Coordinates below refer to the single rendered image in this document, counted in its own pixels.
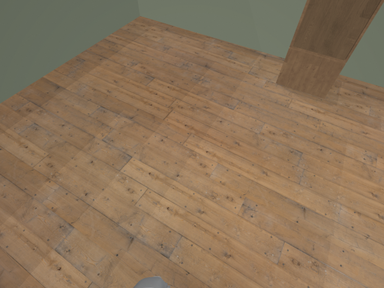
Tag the cupboard door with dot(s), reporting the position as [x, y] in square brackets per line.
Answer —
[331, 27]

